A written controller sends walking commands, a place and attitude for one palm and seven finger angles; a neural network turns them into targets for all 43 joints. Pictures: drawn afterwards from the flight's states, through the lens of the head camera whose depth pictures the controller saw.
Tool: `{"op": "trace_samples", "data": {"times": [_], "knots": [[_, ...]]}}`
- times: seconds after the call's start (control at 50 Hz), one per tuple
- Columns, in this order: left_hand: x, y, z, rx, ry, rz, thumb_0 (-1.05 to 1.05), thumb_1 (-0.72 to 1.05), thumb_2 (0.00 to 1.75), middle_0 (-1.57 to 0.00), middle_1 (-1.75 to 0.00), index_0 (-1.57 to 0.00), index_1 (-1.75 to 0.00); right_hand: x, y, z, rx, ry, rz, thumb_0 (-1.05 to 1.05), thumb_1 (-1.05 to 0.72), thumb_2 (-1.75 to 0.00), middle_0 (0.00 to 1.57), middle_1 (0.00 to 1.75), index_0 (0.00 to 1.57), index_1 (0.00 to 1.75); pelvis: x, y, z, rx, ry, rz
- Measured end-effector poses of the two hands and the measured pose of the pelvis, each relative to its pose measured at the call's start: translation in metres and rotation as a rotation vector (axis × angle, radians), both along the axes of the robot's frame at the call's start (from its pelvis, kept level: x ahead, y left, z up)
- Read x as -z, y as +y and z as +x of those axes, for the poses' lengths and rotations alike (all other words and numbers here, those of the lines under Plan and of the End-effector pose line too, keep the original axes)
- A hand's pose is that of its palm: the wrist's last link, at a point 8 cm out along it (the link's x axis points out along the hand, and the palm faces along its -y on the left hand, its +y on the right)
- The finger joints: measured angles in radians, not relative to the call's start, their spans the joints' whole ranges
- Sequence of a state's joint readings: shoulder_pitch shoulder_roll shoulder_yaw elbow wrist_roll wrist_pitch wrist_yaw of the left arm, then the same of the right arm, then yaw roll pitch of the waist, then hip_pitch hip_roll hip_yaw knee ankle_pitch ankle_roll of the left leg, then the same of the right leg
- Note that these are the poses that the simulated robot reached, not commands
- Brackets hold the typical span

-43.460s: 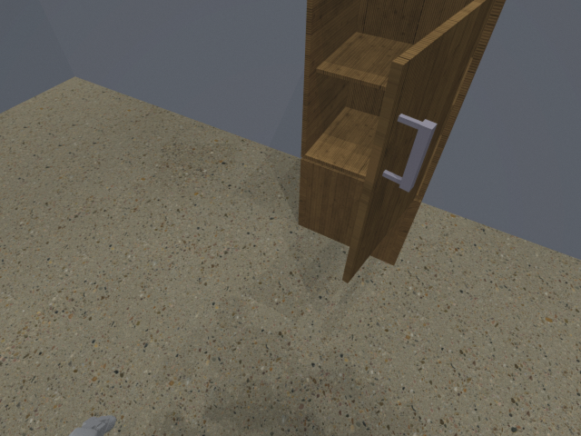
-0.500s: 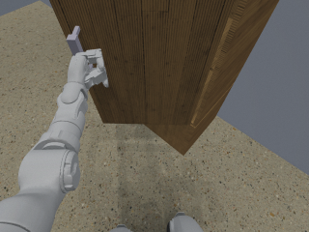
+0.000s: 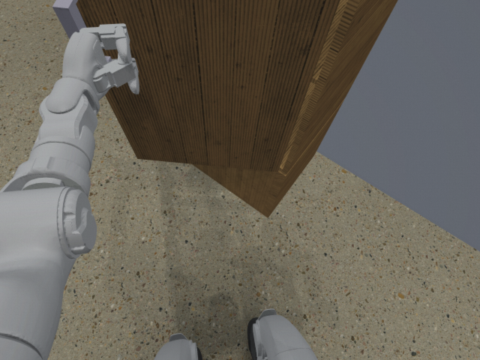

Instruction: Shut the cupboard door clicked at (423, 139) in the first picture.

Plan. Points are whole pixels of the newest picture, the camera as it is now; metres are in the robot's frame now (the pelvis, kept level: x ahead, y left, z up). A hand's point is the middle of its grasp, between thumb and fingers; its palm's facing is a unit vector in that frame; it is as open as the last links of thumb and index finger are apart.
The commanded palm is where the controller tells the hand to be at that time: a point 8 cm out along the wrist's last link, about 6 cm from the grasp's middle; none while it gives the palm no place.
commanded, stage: push the door shut along its arc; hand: left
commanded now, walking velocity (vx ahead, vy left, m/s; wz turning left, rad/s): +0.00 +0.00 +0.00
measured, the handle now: (89, 39) +0.62 +0.16 +0.12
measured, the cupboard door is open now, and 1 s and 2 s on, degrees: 32 20 19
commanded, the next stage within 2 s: pull the fist back off the door in 0.74 s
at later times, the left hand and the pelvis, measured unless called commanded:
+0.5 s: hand (151, 44) +0.59 +0.06 +0.13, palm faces -0.33 -0.94 -0.01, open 3.1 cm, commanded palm +0.60 +0.10 +0.12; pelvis +0.01 +0.00 -0.01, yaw -1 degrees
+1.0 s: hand (165, 23) +0.64 +0.03 +0.13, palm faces +0.06 -1.00 +0.07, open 3.2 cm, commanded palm +0.61 +0.06 +0.12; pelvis +0.01 +0.00 -0.03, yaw -1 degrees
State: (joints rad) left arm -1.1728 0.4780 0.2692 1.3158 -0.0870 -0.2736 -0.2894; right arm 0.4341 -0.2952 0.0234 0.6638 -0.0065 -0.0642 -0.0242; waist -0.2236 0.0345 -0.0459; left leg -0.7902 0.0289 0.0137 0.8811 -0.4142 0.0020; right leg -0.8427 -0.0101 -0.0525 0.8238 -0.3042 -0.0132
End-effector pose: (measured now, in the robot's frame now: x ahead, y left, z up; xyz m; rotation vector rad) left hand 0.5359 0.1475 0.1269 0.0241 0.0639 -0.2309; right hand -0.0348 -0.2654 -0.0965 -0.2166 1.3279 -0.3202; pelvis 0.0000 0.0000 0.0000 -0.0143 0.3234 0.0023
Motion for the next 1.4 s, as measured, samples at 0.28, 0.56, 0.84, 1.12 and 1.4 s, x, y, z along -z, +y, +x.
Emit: {"op": "trace_samples", "data": {"times": [0.28,0.56,0.84,1.12,1.4], "knots": [[-0.005,-0.028,0.033,0.07,0.017,-0.015,0.02,0.9,0.9,-1.3,-1.5,-1.3,-1.5,0.003,0.01,-0.012,0.031,0.045,0.001,0.0,-0.91,-0.9,0.2,0.3,0.2,0.3,0.007,0.004,0.004,0.009,0.048,-0.006],[-0.005,-0.033,0.055,0.115,0.025,0.002,0.03,0.91,0.93,-1.3,-1.5,-1.3,-1.5,0.0,0.018,-0.039,0.064,0.159,0.001,0.0,-0.9,-0.9,0.2,0.3,0.2,0.3,0.012,0.004,0.007,0.001,0.089,-0.015],[-0.008,-0.06,0.073,0.159,0.014,-0.002,0.03,0.98,0.97,-1.3,-1.5,-1.3,-1.5,0.003,0.011,-0.045,0.07,0.193,-0.025,0.0,-0.9,-0.9,0.2,0.3,0.2,0.3,0.022,0.001,0.007,-0.007,0.13,-0.021],[0.009,-0.074,0.071,-0.319,-0.043,0.044,0.02,0.91,0.91,-1.3,-1.5,-1.29,-1.5,0.012,0.038,-0.044,0.044,0.207,0.158,0.0,-0.91,-0.9,0.2,0.3,0.2,0.3,0.02,-0.006,0.012,0.009,0.165,-0.009],[-0.004,-0.072,0.028,-0.292,-0.033,0.014,0.02,0.9,0.9,-1.3,-1.5,-1.3,-1.5,-0.004,0.016,-0.016,0.028,0.123,0.132,0.0,-0.91,-0.9,0.2,0.3,0.2,0.3,-0.006,-0.008,0.028,0.016,0.05,0.001]]}}
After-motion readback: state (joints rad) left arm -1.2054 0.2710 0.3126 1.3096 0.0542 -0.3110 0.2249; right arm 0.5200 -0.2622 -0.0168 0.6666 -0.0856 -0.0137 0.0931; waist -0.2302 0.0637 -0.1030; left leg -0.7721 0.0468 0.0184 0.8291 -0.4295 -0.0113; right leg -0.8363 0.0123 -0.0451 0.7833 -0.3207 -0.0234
